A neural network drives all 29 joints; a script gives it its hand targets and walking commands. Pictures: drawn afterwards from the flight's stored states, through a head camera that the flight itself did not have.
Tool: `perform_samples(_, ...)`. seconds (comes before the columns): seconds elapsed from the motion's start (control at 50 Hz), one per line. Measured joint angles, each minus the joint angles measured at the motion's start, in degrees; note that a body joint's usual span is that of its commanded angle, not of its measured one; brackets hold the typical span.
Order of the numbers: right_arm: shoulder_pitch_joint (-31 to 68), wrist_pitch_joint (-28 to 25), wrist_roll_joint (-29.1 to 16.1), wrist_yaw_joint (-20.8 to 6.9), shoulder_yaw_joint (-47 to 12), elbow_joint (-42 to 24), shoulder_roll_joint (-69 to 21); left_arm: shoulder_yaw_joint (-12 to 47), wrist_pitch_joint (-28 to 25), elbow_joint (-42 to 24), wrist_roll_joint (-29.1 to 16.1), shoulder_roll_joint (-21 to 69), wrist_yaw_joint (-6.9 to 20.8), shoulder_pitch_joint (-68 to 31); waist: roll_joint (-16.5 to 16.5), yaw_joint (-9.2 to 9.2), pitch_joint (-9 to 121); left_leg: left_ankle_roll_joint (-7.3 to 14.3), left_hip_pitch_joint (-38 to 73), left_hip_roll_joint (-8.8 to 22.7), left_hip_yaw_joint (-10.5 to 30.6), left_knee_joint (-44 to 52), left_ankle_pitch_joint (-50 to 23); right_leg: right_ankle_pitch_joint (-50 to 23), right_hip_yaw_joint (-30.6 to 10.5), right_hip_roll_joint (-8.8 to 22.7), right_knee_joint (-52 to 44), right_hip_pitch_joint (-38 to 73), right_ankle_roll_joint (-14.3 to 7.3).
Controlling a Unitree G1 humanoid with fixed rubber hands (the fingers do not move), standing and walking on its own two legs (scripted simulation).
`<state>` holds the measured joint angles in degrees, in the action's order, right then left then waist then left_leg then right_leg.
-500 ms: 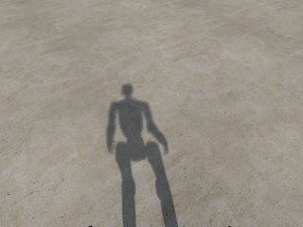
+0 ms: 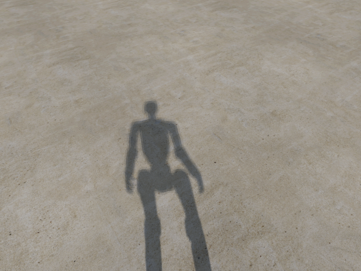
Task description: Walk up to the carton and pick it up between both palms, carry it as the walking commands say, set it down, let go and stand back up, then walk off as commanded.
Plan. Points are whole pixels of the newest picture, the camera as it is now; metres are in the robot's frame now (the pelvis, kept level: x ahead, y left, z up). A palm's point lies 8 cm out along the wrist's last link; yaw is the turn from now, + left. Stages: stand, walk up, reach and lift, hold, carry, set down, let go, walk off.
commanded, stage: stand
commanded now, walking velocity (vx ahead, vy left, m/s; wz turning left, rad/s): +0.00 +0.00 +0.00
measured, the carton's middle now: out of the picture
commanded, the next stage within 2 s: walk up in 1.12 s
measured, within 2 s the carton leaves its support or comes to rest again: neither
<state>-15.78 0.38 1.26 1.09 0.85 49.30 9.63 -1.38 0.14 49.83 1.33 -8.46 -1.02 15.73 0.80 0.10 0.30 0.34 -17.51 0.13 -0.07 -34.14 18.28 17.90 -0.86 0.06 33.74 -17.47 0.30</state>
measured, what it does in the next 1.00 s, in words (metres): stands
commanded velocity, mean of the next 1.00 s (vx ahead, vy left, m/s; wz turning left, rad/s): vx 0.00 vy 0.00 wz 0.00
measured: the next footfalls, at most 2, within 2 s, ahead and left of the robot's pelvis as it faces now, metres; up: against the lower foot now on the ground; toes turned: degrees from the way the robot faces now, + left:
right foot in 1.66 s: +0.05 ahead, -0.30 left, +0.00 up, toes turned -31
left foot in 1.92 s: +0.19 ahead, -0.10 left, +0.00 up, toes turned -39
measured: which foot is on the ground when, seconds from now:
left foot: down 0.00-1.00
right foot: down 0.00-1.00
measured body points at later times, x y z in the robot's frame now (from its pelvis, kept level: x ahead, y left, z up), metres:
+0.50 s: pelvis +0.01 +0.00 +0.01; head +0.03 -0.01 +0.46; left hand +0.00 +0.21 -0.15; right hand +0.00 -0.21 -0.16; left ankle +0.00 +0.12 -0.73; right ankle +0.00 -0.13 -0.73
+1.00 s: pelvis +0.00 +0.00 +0.01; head +0.01 -0.01 +0.46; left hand -0.02 +0.20 -0.15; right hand -0.02 -0.20 -0.16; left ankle +0.00 +0.12 -0.73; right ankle +0.00 -0.13 -0.73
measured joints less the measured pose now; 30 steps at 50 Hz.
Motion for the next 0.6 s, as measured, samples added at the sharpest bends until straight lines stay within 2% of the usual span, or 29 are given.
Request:
perform_samples(0.26, -0.79, -0.85, -0.26, 0.52, 0.51, 8.31, -1.08, 0.03, -0.71, 7.14, -0.43, 1.11, -1.28, 0.73, -0.47, -0.03, -0.96, -0.15, 3.67, -0.05, 0.08, 4.52, -1.65, -1.37, 0.09, 0.08, -4.13, 3.53, -0.19)
perform_samples(0.36, -1.24, -0.77, -0.47, 0.7, 0.34, 11.31, -1.67, -0.2, -0.78, 10.02, -0.34, 1.45, -0.91, 1.21, -0.51, -0.15, -1.68, -0.13, 5.2, -0.17, -0.14, 5.8, -1.97, -1.57, -0.13, 0.21, -5.04, 4.82, -0.11)
perform_samples(0.6, -1.16, -0.68, -0.5, 0.92, -0.72, 15.49, -3.39, 0.73, -0.78, 14.07, -0.55, 2.78, -1.21, 1.9, -0.27, -0.14, -2.31, -0.13, 6.94, -0.33, -0.13, 6.96, -2.49, -1.85, -0.12, 0.38, -5.86, 6.42, -0.01)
